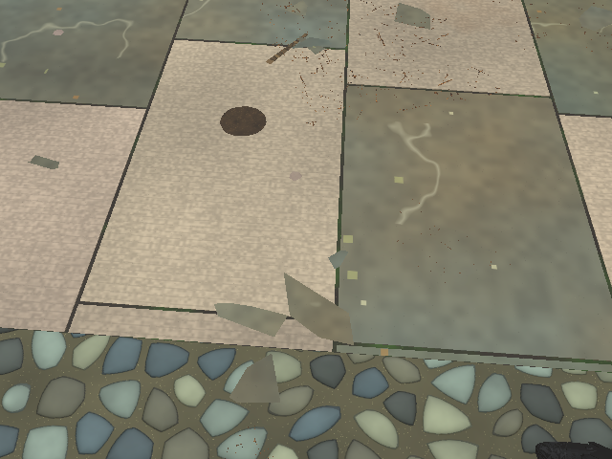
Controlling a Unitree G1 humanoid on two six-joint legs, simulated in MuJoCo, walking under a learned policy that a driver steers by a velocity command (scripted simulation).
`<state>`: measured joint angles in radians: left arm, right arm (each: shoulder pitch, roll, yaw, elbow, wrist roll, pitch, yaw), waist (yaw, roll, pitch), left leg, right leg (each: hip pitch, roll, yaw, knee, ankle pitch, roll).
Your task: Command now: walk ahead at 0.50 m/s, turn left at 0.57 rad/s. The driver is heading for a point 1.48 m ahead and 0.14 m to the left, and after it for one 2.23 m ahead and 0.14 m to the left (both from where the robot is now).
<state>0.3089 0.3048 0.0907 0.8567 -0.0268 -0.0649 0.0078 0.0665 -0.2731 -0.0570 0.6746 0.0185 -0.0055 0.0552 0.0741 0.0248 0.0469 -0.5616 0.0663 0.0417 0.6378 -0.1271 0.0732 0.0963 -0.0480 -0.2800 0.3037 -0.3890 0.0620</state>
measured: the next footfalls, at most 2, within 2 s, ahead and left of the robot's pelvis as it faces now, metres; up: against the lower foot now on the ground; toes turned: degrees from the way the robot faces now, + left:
left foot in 0.02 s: +0.18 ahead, +0.10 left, +0.00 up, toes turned +4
right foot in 0.52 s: +0.54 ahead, -0.03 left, +0.00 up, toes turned +21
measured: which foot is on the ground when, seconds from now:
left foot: up 0.00-0.00, down 0.02-0.54, up 0.56-0.92, down 0.94-1.00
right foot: down 0.00-0.02, up 0.04-0.50, down 0.52-1.00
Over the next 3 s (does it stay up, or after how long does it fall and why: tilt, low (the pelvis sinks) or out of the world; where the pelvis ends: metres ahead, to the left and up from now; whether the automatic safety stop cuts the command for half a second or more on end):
stays up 1.01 0.20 0.02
